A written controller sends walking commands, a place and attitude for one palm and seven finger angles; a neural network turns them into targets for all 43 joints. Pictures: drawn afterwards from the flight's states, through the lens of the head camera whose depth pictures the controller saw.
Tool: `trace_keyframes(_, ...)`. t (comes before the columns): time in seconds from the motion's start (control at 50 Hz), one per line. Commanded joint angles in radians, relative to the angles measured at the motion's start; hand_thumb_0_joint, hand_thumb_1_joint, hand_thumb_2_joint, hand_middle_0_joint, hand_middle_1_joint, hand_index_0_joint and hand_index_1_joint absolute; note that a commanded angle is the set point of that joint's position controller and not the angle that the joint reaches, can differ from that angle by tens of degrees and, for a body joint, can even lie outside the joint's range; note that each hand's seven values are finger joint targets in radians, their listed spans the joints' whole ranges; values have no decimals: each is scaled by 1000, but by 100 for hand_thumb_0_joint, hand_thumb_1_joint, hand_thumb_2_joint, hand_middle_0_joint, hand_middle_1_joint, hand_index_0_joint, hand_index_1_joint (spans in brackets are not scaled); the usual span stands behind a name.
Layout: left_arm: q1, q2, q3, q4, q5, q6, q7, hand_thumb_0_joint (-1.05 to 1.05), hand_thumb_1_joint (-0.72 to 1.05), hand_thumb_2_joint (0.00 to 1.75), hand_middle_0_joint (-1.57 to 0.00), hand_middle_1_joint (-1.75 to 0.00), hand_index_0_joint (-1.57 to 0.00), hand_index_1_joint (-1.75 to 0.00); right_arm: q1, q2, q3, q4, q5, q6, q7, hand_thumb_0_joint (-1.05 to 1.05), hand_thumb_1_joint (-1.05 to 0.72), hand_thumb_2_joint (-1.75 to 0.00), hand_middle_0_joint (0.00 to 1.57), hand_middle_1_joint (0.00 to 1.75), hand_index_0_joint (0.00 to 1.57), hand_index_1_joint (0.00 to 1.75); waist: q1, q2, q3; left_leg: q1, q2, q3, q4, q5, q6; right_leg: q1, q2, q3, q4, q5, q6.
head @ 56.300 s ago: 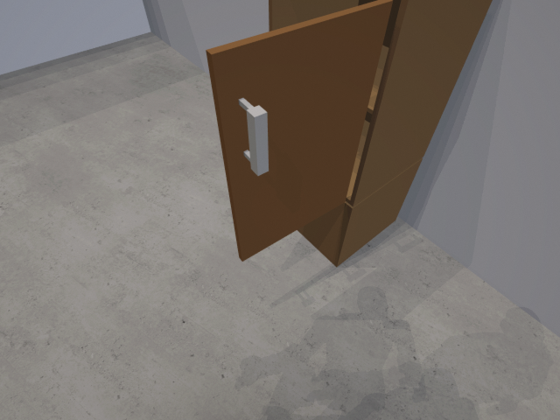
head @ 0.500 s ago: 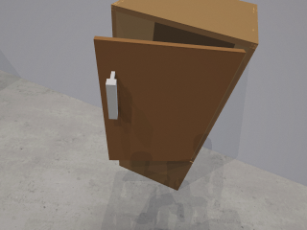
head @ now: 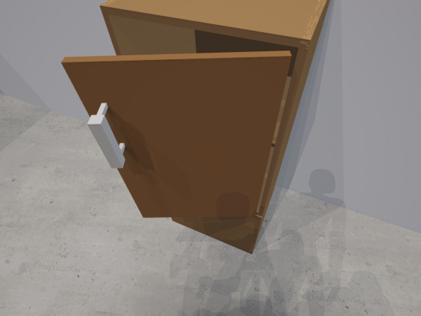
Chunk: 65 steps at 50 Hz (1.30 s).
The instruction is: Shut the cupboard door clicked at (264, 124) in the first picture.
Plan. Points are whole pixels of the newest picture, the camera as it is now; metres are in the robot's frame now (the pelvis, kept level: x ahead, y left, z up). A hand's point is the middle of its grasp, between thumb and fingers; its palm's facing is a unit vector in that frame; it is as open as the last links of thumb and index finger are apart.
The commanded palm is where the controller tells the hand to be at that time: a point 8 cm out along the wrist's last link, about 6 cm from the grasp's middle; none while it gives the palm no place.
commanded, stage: come to a stop and stand still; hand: left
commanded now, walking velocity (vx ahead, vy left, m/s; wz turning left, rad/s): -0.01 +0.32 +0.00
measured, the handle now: (110, 136) +0.45 +0.22 +0.09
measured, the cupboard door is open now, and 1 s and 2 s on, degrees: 24 24 24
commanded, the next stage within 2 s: look again from close up in 1.38 s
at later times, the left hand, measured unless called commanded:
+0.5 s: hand out of the picture -0.07 +0.26 -0.18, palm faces +0.11 -0.98 -0.16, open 7.4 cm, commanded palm none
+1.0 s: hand out of the picture +0.06 +0.20 -0.17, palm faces -0.04 -0.98 -0.18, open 7.4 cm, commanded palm none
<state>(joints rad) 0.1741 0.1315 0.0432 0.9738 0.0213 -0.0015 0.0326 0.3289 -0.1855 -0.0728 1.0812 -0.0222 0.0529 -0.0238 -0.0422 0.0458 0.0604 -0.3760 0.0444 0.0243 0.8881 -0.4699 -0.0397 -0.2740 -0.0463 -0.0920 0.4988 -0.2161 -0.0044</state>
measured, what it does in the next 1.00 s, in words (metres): steps on the spot: left foot, then right foot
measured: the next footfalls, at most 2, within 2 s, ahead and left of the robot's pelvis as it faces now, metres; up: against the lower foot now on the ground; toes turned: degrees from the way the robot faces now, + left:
left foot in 0.36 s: +0.01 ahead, +0.15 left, +0.00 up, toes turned +3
right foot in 0.94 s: -0.02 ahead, -0.09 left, +0.00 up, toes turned -3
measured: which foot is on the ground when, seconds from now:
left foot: up 0.00-0.34, down 0.36-1.00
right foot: down 0.00-0.36, up 0.38-0.92, down 0.94-1.00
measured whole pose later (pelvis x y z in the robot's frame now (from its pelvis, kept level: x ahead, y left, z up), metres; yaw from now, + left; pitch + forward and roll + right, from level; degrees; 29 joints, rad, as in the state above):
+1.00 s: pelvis -0.04 +0.03 +0.00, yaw -1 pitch +1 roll -1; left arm 0.13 0.14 0.04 1.03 0.02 0.01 0.03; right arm 0.40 -0.11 -0.04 1.15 -0.02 0.02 -0.04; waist -0.07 0.02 0.04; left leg -0.25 0.05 0.05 0.54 -0.32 -0.02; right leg -0.20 -0.01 -0.04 0.46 -0.29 0.01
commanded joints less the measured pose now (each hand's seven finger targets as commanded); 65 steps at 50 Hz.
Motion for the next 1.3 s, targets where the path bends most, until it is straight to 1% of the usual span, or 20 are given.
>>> trace_keyframes(0.0,113,194,43,-28,2,-19,20,0,90,90,-20,-30,-20,-30,27,-42,-10,-52,-1,2,9,0,-90,-90,20,30,20,30,62,-161,-69,-134,-8,-29,194,52,-20,168,-309,229,-149,561,-145)
trace_keyframes(0.16,131,217,54,-34,17,-7,36,0,90,90,-20,-30,-20,-30,-83,-60,-14,-135,-10,25,32,0,-90,-90,20,30,20,30,78,-209,-52,-136,-4,-47,157,90,-19,89,-314,263,-214,122,-159)
trace_keyframes(0.24,91,237,56,-51,29,10,17,0,90,90,-20,-30,-20,-30,-80,-41,-5,-148,4,-3,36,0,-90,-90,20,30,20,30,68,-274,-54,79,-19,16,-134,40,7,-52,-269,251,-260,-178,-131)
trace_keyframes(0.28,70,228,48,-42,20,18,7,0,90,90,-20,-30,-20,-30,1,-28,3,-114,6,-23,30,0,-90,-90,20,30,20,30,28,-245,-73,296,-54,67,-380,147,13,-160,-194,195,-220,-296,-70)
trace_keyframes(0.3,75,201,40,-42,13,21,1,0,90,90,-20,-30,-20,-30,46,-50,4,-100,7,-35,25,0,-90,-90,20,30,20,30,5,-150,-82,381,-41,45,-479,162,13,-218,-142,156,-151,-346,-35)
trace_keyframes(0.34,81,95,17,-58,-1,27,-8,0,90,90,-20,-30,-20,-30,44,-187,-19,-114,-12,-47,14,0,-90,-90,20,30,20,30,-14,295,19,183,274,-387,-767,-268,114,-312,23,-7,221,-331,45)
trace_keyframes(0.36,44,111,23,-70,1,28,-12,0,90,90,-20,-30,-20,-30,-26,-204,-18,-139,-17,-40,8,0,-90,-90,20,30,20,30,-3,232,119,-24,340,-438,-837,-329,179,-269,-21,90,314,-258,32)
trace_keyframes(0.38,62,115,25,-54,13,34,-14,0,90,90,-20,-30,-20,-30,-56,-174,-7,-136,-21,-49,2,0,-90,-90,20,30,20,30,19,211,125,-46,325,-447,-855,-310,185,-257,-24,118,395,-219,31)
trace_keyframes(0.42,150,110,28,10,17,29,-29,0,90,90,-20,-30,-20,-30,-91,-125,10,-133,-13,-63,-9,0,-90,-90,20,30,20,30,57,48,84,71,232,-298,-779,-100,141,-280,5,126,502,-101,33)
trace_keyframes(0.48,191,105,29,42,16,25,-37,0,90,90,-20,-30,-20,-30,-22,-101,8,-109,-2,-78,-24,0,-90,-90,20,30,20,30,44,32,15,228,189,-189,-723,175,104,-327,21,127,549,-13,50)
trace_keyframes(0.68,86,100,26,2,10,59,-33,0,90,90,-20,-30,-20,-30,142,-99,9,-26,-9,-78,-58,0,-90,-90,20,30,20,30,1,84,-27,337,262,-200,-614,682,175,-317,6,141,470,-99,69)
trace_keyframes(0.82,33,56,7,1,-7,40,-25,0,90,90,-20,-30,-20,-30,123,-101,4,5,-12,-64,-38,0,-90,-90,20,30,20,30,3,164,-53,228,221,-178,-570,640,183,-44,26,47,141,-161,42)
trace_keyframes(0.88,98,73,12,37,-7,21,-17,0,90,90,-20,-30,-20,-30,110,-79,3,21,-2,-60,-29,0,-90,-90,20,30,20,30,46,88,-79,138,156,-141,-489,483,117,152,26,34,-125,56,32)
trace_keyframes(0.92,127,135,14,65,-7,0,-1,0,90,90,-20,-30,-20,-30,131,10,22,22,11,-63,-19,0,-90,-90,20,30,20,30,43,-119,-96,-22,58,-21,-386,202,31,317,-169,203,-169,216,-21)
trace_keyframes(0.94,116,161,12,68,-9,-4,2,0,90,90,-20,-30,-20,-30,109,42,32,10,8,-54,-18,0,-90,-90,20,30,20,30,41,-209,-58,-33,17,21,-356,64,11,237,-248,251,-187,248,-71)
trace_keyframes(0.96,89,159,6,57,-7,0,2,0,90,90,-20,-30,-20,-30,109,43,32,9,6,-47,-15,0,-90,-90,20,30,20,30,32,-182,-43,21,20,12,-322,39,12,154,-259,228,-200,181,-96)
trace_keyframes(1.0,60,133,6,62,-8,-10,6,0,90,90,-20,-30,-20,-30,106,40,34,28,-2,-38,-14,0,-90,-90,20,30,20,30,24,-278,-23,42,30,13,-320,109,9,138,-185,204,-184,289,-102)
trace_keyframes(1.08,68,73,-7,70,-16,-12,5,0,90,90,-20,-30,-20,-30,114,22,31,66,4,-54,-17,0,-90,-90,20,30,20,30,24,-114,-15,190,61,-5,-462,425,15,91,-87,113,-118,287,-46)
trace_keyframes(1.14,73,82,-3,71,-12,-2,5,0,90,90,-20,-30,-20,-30,69,20,33,62,3,-48,-15,0,-90,-90,20,30,20,30,32,-45,59,165,67,-6,-485,377,15,50,-69,120,-158,124,-23)
trace_keyframes(1.28,114,92,-9,85,-9,-10,4,0,90,90,-20,-30,-20,-30,21,1,32,50,6,-50,-17,0,-90,-90,20,30,20,30,36,-76,-4,223,69,2,-494,393,19,101,-72,125,-171,221,-18)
